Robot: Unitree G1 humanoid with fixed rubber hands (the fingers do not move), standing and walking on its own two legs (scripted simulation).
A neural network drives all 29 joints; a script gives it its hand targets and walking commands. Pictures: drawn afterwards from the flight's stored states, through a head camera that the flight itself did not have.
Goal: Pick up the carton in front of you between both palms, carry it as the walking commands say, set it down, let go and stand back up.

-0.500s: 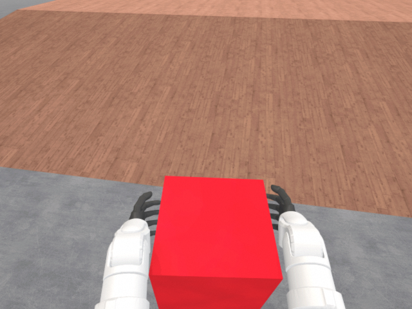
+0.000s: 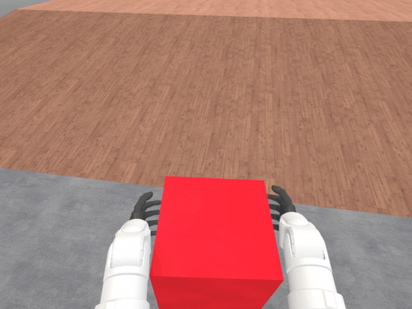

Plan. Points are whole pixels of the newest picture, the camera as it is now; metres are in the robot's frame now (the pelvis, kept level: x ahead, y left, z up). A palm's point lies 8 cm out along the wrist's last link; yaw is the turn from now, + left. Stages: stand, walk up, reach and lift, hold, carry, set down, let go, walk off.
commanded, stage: hold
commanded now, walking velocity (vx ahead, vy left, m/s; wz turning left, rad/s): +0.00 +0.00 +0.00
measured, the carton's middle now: (211, 249) +0.28 +0.00 -0.03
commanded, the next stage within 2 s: carry in 0.16 s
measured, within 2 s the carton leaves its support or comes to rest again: neither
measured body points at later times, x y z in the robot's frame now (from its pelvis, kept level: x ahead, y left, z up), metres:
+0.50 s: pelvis +0.07 -0.02 +0.00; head +0.05 -0.03 +0.45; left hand +0.36 +0.12 +0.07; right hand +0.36 -0.18 +0.07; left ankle +0.07 +0.10 -0.71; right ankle +0.01 -0.13 -0.75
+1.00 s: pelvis +0.34 -0.04 -0.01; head +0.34 -0.04 +0.44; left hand +0.63 +0.09 +0.07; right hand +0.62 -0.21 +0.07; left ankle +0.19 +0.08 -0.75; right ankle +0.47 -0.15 -0.73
